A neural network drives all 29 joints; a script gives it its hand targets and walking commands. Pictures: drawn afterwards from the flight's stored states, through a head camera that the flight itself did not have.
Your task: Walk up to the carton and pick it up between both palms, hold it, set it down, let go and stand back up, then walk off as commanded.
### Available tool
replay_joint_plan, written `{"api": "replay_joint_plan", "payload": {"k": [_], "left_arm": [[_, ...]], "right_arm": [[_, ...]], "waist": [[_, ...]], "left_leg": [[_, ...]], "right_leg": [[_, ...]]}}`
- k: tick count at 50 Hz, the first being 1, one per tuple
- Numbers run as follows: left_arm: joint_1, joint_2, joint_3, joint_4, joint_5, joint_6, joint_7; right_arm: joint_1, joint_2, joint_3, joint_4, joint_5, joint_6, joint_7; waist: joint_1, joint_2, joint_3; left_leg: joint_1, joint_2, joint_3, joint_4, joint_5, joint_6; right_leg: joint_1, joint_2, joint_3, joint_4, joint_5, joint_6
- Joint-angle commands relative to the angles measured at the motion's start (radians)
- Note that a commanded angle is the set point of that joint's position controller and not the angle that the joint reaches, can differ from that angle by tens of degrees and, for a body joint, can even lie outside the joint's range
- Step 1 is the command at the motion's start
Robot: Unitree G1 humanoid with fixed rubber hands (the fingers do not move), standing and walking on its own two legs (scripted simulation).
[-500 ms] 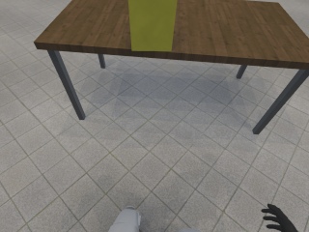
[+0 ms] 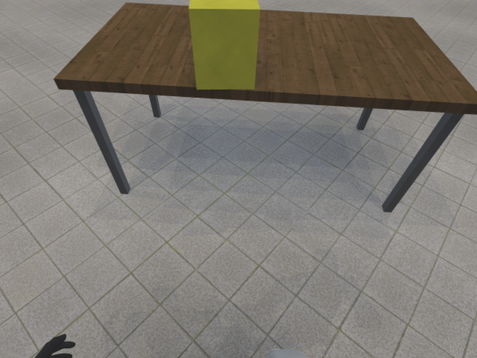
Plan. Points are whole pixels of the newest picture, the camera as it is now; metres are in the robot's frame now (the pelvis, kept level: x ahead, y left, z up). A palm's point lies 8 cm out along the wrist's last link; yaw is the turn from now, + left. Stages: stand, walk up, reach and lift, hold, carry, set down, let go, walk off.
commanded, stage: walk off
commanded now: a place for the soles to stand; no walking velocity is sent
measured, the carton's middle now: (224, 39) +1.05 +0.00 +0.06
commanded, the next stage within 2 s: stand in 0.24 s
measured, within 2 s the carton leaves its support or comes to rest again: neither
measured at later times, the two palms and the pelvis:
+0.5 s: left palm out of the picture +0.16 +0.32 -0.08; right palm (412, 342) +0.15 -0.30 -0.09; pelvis +0.05 +0.01 +0.01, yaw +0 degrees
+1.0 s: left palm (52, 345) +0.18 +0.32 -0.08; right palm (402, 333) +0.17 -0.28 -0.08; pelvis +0.05 +0.02 +0.02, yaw +0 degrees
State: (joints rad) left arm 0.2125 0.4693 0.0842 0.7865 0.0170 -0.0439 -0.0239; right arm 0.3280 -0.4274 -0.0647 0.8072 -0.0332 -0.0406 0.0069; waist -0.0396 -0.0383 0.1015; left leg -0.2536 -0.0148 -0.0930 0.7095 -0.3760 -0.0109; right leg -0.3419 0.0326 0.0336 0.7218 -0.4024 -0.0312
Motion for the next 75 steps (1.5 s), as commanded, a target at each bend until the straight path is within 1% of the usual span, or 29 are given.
{"api": "replay_joint_plan", "payload": {"k": [1, 2, 3, 5, 7, 9, 12, 13, 14, 15, 16, 18, 20, 22, 25, 27, 32, 37, 42, 44, 53, 55, 57, 59, 63, 64, 69, 71, 75], "left_arm": [[0.068, 0.16, 0.044, -0.013, 0.003, -0.026, 0.014], [0.091, 0.221, 0.046, -0.023, 0.018, -0.037, 0.023], [0.086, 0.251, 0.059, -0.017, 0.014, -0.041, 0.024], [0.0, 0.23, 0.055, -0.035, 0.012, -0.04, 0.03], [-0.044, 0.193, 0.039, -0.032, 0.004, -0.038, 0.029], [-0.055, 0.19, 0.039, -0.037, 0.008, -0.029, 0.024], [-0.095, 0.185, 0.029, -0.033, 0.003, -0.02, 0.022], [-0.103, 0.173, 0.023, -0.027, -0.004, -0.015, 0.023], [-0.118, 0.129, 0.008, -0.026, -0.015, -0.015, 0.02], [-0.111, 0.119, -0.002, -0.002, -0.018, -0.016, 0.021], [-0.102, 0.106, -0.004, -0.007, -0.014, -0.024, 0.024], [-0.083, 0.118, -0.016, 0.031, -0.019, -0.036, 0.032], [-0.062, 0.147, -0.015, 0.049, -0.016, -0.04, 0.032], [-0.071, 0.161, -0.01, 0.046, -0.013, -0.04, 0.037], [-0.12, 0.124, -0.023, 0.048, -0.02, -0.038, 0.041], [-0.11, 0.102, -0.024, 0.048, -0.016, -0.034, 0.042], [-0.147, 0.116, -0.032, 0.059, -0.011, -0.024, 0.036], [-0.156, 0.1, -0.035, 0.057, -0.011, -0.02, 0.037], [-0.167, 0.103, -0.033, 0.056, -0.009, -0.023, 0.038], [-0.182, 0.105, -0.032, 0.059, -0.009, -0.026, 0.039], [-0.176, 0.096, -0.046, 0.081, -0.009, -0.02, 0.041], [-0.183, 0.103, -0.038, 0.141, -0.018, -0.005, 0.034], [-0.189, 0.086, -0.047, 0.167, -0.016, -0.003, 0.033], [-0.186, 0.111, -0.047, 0.189, -0.017, 0.002, 0.029], [-0.193, 0.114, -0.045, 0.226, -0.016, 0.002, 0.029], [-0.211, 0.091, -0.052, 0.227, -0.013, 0.003, 0.028], [-0.173, 0.097, -0.055, 0.253, -0.012, 0.002, 0.031], [-0.189, 0.099, -0.052, 0.262, -0.011, 0.003, 0.029], [-0.179, 0.089, -0.057, 0.269, -0.012, 0.005, 0.031]], "right_arm": [[-0.108, -0.165, -0.024, -0.084, 0.006, 0.0, -0.007], [-0.079, -0.108, -0.013, -0.085, 0.017, 0.006, -0.008], [-0.093, -0.161, -0.028, -0.055, 0.021, 0.016, -0.012], [-0.053, -0.199, -0.037, 0.009, 0.016, 0.019, -0.009], [-0.036, -0.193, -0.035, 0.031, 0.008, 0.02, -0.011], [-0.026, -0.19, -0.035, 0.044, 0.006, 0.022, 0.0], [-0.023, -0.164, -0.038, 0.059, 0.005, 0.02, 0.008], [-0.043, -0.175, -0.041, 0.065, 0.001, 0.016, 0.006], [-0.092, -0.208, -0.04, 0.06, 0.002, 0.01, 0.006], [-0.165, -0.22, -0.039, 0.048, 0.01, 0.007, 0.008], [-0.19, -0.201, -0.029, 0.047, 0.015, -0.001, 0.011], [-0.215, -0.167, -0.014, 0.048, 0.018, -0.005, 0.004], [-0.2, -0.151, -0.014, 0.061, 0.02, 0.0, 0.0], [-0.173, -0.139, -0.022, 0.08, 0.022, 0.001, -0.002], [-0.196, -0.149, -0.026, 0.08, 0.018, -0.007, -0.006], [-0.208, -0.158, -0.026, 0.069, 0.02, -0.011, -0.006], [-0.243, -0.149, -0.02, 0.062, 0.024, -0.003, -0.005], [-0.26, -0.146, -0.024, 0.056, 0.024, -0.007, -0.007], [-0.273, -0.131, -0.016, 0.06, 0.026, -0.007, -0.004], [-0.26, -0.137, -0.016, 0.067, 0.027, -0.007, -0.007], [-0.272, -0.14, -0.019, 0.085, 0.028, -0.004, -0.009], [-0.297, -0.15, 0.001, 0.131, 0.029, 0.0, -0.006], [-0.32, -0.149, 0.003, 0.149, 0.03, 0.002, -0.01], [-0.299, -0.147, 0.013, 0.177, 0.034, 0.003, -0.006], [-0.313, -0.139, 0.025, 0.208, 0.023, 0.001, -0.008], [-0.339, -0.138, 0.026, 0.206, 0.025, 0.001, -0.006], [-0.319, -0.138, 0.023, 0.228, 0.026, 0.006, -0.005], [-0.314, -0.121, 0.032, 0.244, 0.032, 0.005, -0.007], [-0.31, -0.136, 0.03, 0.249, 0.032, 0.007, -0.006]], "waist": [[0.087, 0.122, -0.044], [0.081, -0.066, -0.084], [0.076, -0.045, -0.056], [0.034, 0.008, -0.006], [0.018, -0.025, -0.007], [0.019, -0.127, 0.003], [-0.007, -0.086, -0.015], [-0.01, -0.055, -0.007], [0.004, 0.047, 0.007], [0.033, 0.064, 0.026], [0.05, 0.079, -0.005], [0.059, 0.054, -0.07], [0.042, 0.043, -0.11], [0.027, 0.041, -0.162], [0.024, 0.065, -0.164], [0.035, 0.02, -0.16], [0.03, 0.045, -0.149], [0.037, 0.051, -0.175], [0.031, 0.086, -0.15], [0.026, 0.049, -0.157], [0.023, 0.06, -0.15], [0.052, 0.005, -0.138], [0.051, 0.052, -0.122], [0.042, 0.028, -0.091], [0.051, 0.08, -0.091], [0.044, 0.04, -0.084], [0.049, 0.07, -0.117], [0.038, 0.014, -0.097], [0.04, 0.06, -0.125]], "left_leg": [[-0.346, 0.088, -0.177, -0.146, -0.129, 0.123], [-0.396, -0.042, -0.071, 0.095, -0.132, 0.054], [-0.344, -0.04, -0.071, 0.206, -0.195, 0.035], [-0.263, 0.016, -0.064, 0.263, -0.17, 0.027], [-0.18, 0.062, -0.054, 0.173, -0.134, 0.03], [-0.075, 0.061, -0.013, 0.095, -0.096, 0.034], [0.094, 0.023, 0.011, -0.124, -0.013, 0.056], [0.123, 0.032, -0.031, -0.216, 0.009, 0.069], [0.062, 0.092, -0.178, -0.311, -0.082, 0.09], [-0.069, 0.145, -0.268, -0.356, -0.216, 0.123], [-0.096, 0.149, -0.265, -0.352, -0.143, 0.126], [-0.063, 0.105, -0.15, -0.261, 0.133, 0.096], [-0.033, 0.048, -0.067, -0.16, 0.208, 0.063], [0.022, 0.048, -0.051, -0.141, 0.261, 0.054], [0.11, 0.089, -0.077, -0.196, 0.442, 0.077], [0.099, 0.114, -0.088, -0.195, 0.521, 0.097], [0.051, 0.099, -0.085, -0.264, 0.321, 0.072], [0.045, 0.119, -0.105, -0.288, 0.329, 0.084], [0.047, 0.099, -0.072, -0.295, 0.296, 0.07], [0.064, 0.104, -0.072, -0.281, 0.353, 0.068], [0.058, 0.094, -0.07, -0.292, 0.3, 0.071], [0.042, 0.132, -0.109, -0.386, 0.263, 0.066], [0.079, 0.109, -0.081, -0.389, 0.261, 0.057], [0.065, 0.114, -0.087, -0.419, 0.217, 0.054], [0.085, 0.112, -0.07, -0.444, 0.185, 0.048], [0.089, 0.126, -0.078, -0.449, 0.169, 0.048], [0.126, 0.111, -0.051, -0.448, 0.18, 0.04], [0.117, 0.117, -0.063, -0.451, 0.188, 0.041], [0.123, 0.103, -0.044, -0.442, 0.235, 0.036]], "right_leg": [[0.379, -0.027, 0.103, -0.213, 0.018, -0.026], [0.358, -0.26, 0.52, -0.432, -0.174, -0.096], [0.182, -0.381, 0.701, -0.51, -0.302, -0.159], [0.085, -0.352, 0.566, -0.48, -0.2, -0.218], [0.037, -0.307, 0.446, -0.443, -0.078, -0.184], [-0.061, -0.265, 0.386, -0.452, -0.146, -0.153], [-0.141, -0.2, 0.291, -0.407, -0.203, -0.106], [-0.177, -0.171, 0.256, -0.36, -0.193, -0.076], [-0.15, -0.092, 0.19, -0.315, -0.173, -0.037], [-0.04, -0.054, 0.125, -0.244, -0.097, -0.015], [0.046, -0.044, 0.107, -0.2, -0.015, -0.022], [0.141, -0.076, 0.141, -0.225, 0.153, -0.042], [0.166, -0.152, 0.233, -0.282, 0.261, -0.079], [0.168, -0.203, 0.265, -0.278, 0.393, -0.114], [0.119, -0.135, 0.141, -0.198, 0.523, -0.067], [0.151, -0.092, 0.093, -0.177, 0.52, -0.039], [0.164, -0.113, 0.115, -0.233, 0.39, -0.047], [0.199, -0.089, 0.075, -0.223, 0.367, -0.029], [0.169, -0.115, 0.105, -0.265, 0.372, -0.039], [0.18, -0.114, 0.091, -0.254, 0.392, -0.04], [0.175, -0.12, 0.098, -0.277, 0.386, -0.037], [0.235, -0.124, 0.095, -0.315, 0.335, -0.007], [0.219, -0.13, 0.105, -0.35, 0.334, -0.006], [0.221, -0.13, 0.108, -0.366, 0.303, -0.009], [0.223, -0.132, 0.116, -0.394, 0.262, 0.004], [0.219, -0.132, 0.105, -0.406, 0.253, 0.003], [0.218, -0.133, 0.112, -0.42, 0.256, 0.006], [0.214, -0.141, 0.117, -0.422, 0.259, 0.002], [0.242, -0.136, 0.112, -0.422, 0.31, 0.009]]}}
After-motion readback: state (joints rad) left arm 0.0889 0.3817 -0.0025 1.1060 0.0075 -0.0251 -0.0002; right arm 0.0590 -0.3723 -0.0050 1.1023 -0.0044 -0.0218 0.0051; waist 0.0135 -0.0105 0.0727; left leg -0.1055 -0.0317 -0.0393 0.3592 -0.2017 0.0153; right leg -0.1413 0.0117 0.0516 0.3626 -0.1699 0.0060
